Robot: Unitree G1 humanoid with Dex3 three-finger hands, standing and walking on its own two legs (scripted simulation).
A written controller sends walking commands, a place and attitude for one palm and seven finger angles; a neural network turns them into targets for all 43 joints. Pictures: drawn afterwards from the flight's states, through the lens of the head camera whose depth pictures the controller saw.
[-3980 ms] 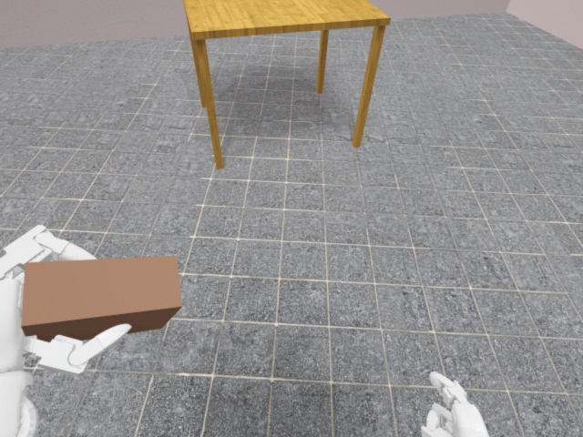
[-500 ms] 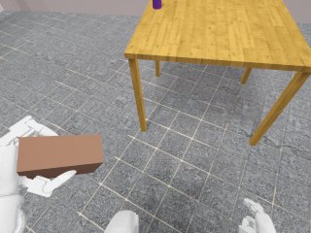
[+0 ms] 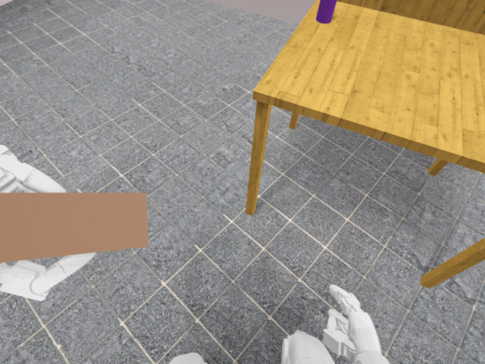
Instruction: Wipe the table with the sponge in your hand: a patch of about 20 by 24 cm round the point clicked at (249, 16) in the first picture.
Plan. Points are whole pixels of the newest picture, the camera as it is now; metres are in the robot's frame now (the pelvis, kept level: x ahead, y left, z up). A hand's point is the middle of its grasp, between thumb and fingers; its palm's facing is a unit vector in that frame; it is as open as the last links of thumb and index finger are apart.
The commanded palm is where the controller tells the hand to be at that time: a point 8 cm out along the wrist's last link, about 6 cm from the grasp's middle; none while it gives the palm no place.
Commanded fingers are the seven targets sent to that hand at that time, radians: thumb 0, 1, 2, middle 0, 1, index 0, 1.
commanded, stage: walk to a spot facing it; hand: left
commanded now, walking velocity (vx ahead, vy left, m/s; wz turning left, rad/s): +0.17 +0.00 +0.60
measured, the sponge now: (92, 224) +0.24 +0.18 +0.18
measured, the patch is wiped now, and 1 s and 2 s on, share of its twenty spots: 0.00 0.00 0.00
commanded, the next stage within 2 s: turn to face it in 1.92 s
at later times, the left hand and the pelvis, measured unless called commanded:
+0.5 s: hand (23, 274) +0.18 +0.22 +0.20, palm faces +0.57 -0.70 -0.43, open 9.7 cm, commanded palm +0.10 +0.26 +0.18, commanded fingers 0.00 0.10 1.30 -1.20 -1.60 -1.20 -1.60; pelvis +0.03 -0.06 +0.00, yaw +17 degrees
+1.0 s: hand out of the picture +0.04 +0.22 +0.18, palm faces +0.81 -0.39 -0.44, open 9.7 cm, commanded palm -0.02 +0.22 +0.18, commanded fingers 0.00 0.10 1.30 -1.20 -1.60 -1.20 -1.60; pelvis +0.01 -0.10 +0.00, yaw +36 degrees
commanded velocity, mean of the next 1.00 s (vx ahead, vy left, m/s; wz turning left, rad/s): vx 0.09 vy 0.00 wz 0.60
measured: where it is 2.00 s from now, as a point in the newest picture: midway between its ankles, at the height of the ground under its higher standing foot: outside the picture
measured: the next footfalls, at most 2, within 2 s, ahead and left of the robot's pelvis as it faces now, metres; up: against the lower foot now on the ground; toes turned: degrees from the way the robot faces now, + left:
right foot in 0.16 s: +0.13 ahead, -0.16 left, +0.00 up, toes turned -3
left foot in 0.54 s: +0.02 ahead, +0.08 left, +0.00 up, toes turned +26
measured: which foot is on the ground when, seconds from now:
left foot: down 0.00-0.16, up 0.18-0.52, down 0.54-0.90, up 0.92-1.00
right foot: up 0.00-0.14, down 0.16-0.54, up 0.56-0.88, down 0.90-1.00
